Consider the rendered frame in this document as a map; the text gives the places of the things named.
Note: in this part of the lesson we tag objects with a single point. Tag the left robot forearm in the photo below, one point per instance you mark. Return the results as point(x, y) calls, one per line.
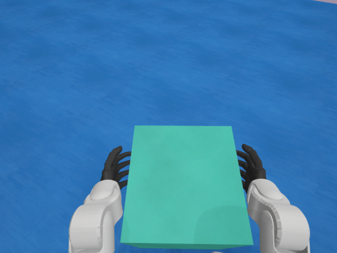
point(92, 224)

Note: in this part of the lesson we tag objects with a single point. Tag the carton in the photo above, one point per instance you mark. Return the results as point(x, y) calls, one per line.
point(184, 190)

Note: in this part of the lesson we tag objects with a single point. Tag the left robot hand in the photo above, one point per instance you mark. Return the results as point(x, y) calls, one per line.
point(111, 167)

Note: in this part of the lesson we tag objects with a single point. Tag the right robot forearm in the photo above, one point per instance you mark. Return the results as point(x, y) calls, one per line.
point(283, 227)

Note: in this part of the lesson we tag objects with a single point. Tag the right robot hand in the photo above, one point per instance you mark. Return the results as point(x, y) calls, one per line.
point(252, 166)

